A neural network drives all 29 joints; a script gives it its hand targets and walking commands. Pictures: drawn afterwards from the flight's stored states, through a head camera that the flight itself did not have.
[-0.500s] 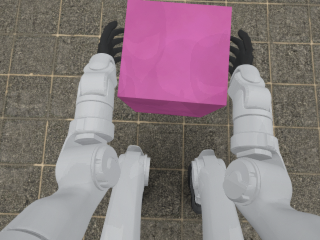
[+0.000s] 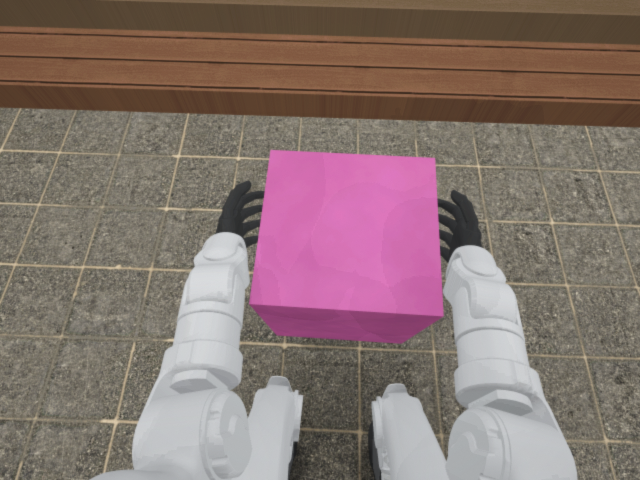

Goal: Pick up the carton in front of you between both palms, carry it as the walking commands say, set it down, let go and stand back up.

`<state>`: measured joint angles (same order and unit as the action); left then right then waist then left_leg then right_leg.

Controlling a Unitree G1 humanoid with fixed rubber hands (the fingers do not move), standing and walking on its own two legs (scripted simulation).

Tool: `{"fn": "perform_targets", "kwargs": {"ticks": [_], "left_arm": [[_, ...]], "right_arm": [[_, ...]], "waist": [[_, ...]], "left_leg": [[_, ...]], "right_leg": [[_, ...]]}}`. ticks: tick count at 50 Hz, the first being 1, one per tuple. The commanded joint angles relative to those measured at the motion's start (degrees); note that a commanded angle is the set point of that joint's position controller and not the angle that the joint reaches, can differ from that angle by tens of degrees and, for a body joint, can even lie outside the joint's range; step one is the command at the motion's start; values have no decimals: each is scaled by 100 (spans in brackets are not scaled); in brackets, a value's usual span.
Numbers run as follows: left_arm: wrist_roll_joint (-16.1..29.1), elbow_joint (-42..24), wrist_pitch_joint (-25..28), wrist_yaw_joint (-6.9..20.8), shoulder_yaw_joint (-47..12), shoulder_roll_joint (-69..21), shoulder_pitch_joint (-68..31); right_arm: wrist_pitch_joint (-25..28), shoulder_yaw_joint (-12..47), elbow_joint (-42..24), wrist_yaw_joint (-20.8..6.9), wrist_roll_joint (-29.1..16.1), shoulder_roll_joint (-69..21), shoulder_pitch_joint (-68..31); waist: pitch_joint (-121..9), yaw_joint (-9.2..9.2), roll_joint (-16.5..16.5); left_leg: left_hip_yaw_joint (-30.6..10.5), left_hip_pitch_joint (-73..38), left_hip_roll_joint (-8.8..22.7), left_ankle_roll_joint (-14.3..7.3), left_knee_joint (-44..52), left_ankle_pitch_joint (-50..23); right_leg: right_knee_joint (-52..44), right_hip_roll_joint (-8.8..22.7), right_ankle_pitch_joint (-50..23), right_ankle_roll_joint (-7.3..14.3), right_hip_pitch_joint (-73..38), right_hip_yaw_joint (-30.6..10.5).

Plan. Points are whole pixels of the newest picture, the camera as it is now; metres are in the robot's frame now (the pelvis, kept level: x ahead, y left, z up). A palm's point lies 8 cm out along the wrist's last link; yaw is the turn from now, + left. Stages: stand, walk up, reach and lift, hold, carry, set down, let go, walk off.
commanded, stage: reach and lift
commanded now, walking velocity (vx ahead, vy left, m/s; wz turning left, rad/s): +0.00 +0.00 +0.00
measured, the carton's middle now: (344, 259) +0.42 +0.00 -0.10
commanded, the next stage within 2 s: hold in 1.70 s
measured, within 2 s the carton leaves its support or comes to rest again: neither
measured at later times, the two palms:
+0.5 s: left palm (195, 224) +0.36 +0.15 +0.12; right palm (532, 233) +0.36 -0.15 +0.12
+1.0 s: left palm (169, 217) +0.34 +0.15 +0.17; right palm (575, 225) +0.34 -0.15 +0.18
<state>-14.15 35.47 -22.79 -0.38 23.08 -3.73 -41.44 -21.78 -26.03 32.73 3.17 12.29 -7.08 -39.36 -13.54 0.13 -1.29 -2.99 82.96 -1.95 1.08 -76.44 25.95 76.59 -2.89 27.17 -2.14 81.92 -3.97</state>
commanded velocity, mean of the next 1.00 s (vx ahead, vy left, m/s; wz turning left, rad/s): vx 0.00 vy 0.00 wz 0.00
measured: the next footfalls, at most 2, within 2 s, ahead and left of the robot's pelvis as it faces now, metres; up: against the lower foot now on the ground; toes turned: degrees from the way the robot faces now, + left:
none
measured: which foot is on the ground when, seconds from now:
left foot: down 0.00-1.00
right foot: down 0.00-1.00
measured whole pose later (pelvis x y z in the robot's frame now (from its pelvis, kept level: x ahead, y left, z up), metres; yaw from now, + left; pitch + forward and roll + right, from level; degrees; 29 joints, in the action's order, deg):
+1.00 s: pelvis +0.04 -0.01 +0.15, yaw +1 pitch -4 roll +0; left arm -17.9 21.9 -35.1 1.4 18.5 -9.7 -19.7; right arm -34.4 -19.2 22.5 -1.0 17.7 -10.2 -20.2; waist 1.9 -0.1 -0.4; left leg -3.9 11.1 -0.8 0.8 -27.4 12.0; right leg 27.7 -1.0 13.2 -0.6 10.2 -4.0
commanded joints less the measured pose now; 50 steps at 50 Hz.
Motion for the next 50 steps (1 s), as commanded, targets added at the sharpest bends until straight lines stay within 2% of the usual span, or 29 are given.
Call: {"fn": "perform_targets", "kwargs": {"ticks": [1,15,27,32,36,40,44,50], "left_arm": [[959,185,118,1346,-3205,-6278,-3034],[925,-321,56,1375,-3608,-6267,-1555],[1083,-1037,-487,1391,-4032,-6159,-481],[1132,-1403,-862,1408,-4109,-6016,-279],[944,-1246,-1086,1465,-3731,-5924,-231],[782,-1049,-1098,1530,-3400,-5878,-651],[874,-1220,-1043,1569,-3568,-6015,-1073],[899,-1314,-1060,1529,-3665,-6010,-1032]], "right_arm": [[31,3461,361,-1514,-885,-6061,-3300],[-41,3879,19,-1543,-779,-6126,-1716],[-598,4301,-644,-1596,-880,-5976,-621],[-960,4281,-863,-1639,-897,-5910,-319],[-1184,3950,-752,-1704,-730,-5750,-340],[-1205,3630,-578,-1768,-608,-5694,-774],[-1157,3784,-741,-1806,-692,-5828,-1174],[-1167,3854,-846,-1794,-685,-5762,-1137]], "waist": [[-3910,-80,175],[-2587,-55,157],[-1290,-60,114],[-532,-32,72],[251,-44,86],[538,-41,84],[141,-25,91],[-70,-15,123]], "left_leg": [[235,-3384,-680,-62,1273,-1338],[-14,-5289,-540,-105,2960,-1992],[-89,-7048,-423,-91,4487,-2683],[-90,-7520,-370,-92,5041,-2433],[-55,-7518,-338,-116,5326,-1724],[-23,-7468,-318,-163,5358,-1238],[-13,-7634,-316,-172,5318,-1395],[-18,-7829,-321,-123,5385,-1590]], "right_leg": [[-1281,-698,-1104,91,-2313,394],[-3036,-489,-1877,176,-4596,39],[-4563,-314,-2665,171,-6533,-46],[-5128,-249,-2477,176,-7041,-54],[-5436,-207,-1776,204,-7051,-37],[-5494,-191,-1213,246,-6975,12],[-5446,-190,-1407,243,-7161,28],[-5464,-223,-1608,225,-7346,50]]}}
